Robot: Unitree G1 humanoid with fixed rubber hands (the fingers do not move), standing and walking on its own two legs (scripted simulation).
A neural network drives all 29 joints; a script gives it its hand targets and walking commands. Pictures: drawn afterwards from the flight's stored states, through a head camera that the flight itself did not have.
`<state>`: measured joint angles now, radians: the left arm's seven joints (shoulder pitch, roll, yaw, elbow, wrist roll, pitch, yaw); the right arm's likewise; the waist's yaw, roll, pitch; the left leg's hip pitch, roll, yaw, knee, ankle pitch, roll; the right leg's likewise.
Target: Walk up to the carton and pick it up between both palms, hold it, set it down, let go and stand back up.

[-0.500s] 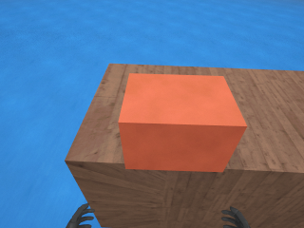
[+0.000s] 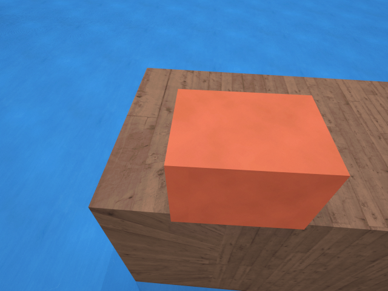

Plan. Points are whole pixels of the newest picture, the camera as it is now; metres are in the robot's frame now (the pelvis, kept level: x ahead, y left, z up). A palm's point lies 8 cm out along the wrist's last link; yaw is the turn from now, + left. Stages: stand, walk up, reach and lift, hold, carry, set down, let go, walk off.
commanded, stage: stand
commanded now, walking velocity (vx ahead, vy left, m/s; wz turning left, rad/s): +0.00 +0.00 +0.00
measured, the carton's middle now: (240, 158) +0.40 -0.08 +0.04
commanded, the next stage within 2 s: none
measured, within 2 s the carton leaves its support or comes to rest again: neither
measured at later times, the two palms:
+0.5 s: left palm out of the picture -0.08 +0.22 -0.16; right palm out of the picture -0.07 -0.17 -0.14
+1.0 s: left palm out of the picture -0.09 +0.21 -0.15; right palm out of the picture -0.07 -0.18 -0.14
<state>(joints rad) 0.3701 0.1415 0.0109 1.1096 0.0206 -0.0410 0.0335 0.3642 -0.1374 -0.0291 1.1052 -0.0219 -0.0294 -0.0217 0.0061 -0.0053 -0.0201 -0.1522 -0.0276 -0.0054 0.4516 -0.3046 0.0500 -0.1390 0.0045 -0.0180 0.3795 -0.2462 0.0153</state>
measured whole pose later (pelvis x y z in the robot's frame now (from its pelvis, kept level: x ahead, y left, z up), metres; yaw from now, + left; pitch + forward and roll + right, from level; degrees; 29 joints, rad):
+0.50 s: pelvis -0.02 +0.03 +0.00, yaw +0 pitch -1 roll -1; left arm 0.34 0.11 -0.01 1.24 0.02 -0.01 0.04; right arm 0.39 -0.09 0.01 1.14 -0.02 -0.03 -0.03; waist 0.00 -0.02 -0.01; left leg -0.15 -0.08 0.02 0.43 -0.26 0.09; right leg -0.17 -0.05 0.00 0.41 -0.23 0.06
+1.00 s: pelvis -0.03 +0.02 +0.00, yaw +0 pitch -1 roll +0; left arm 0.35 0.09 -0.02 1.22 0.01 -0.01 0.05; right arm 0.37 -0.09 0.00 1.11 -0.01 -0.03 -0.03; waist 0.00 -0.02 0.02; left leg -0.16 -0.08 0.01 0.42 -0.25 0.08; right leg -0.18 -0.05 0.00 0.42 -0.22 0.05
